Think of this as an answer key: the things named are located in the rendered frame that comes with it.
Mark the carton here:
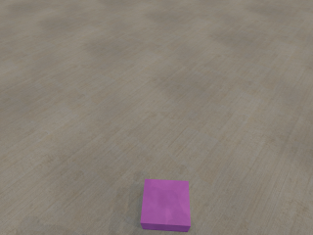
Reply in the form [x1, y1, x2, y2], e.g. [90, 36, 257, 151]
[140, 178, 191, 232]

